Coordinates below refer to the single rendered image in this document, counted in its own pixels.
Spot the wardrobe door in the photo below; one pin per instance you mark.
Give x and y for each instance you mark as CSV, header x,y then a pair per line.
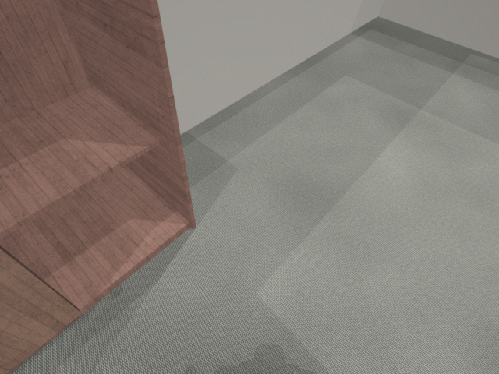
x,y
31,312

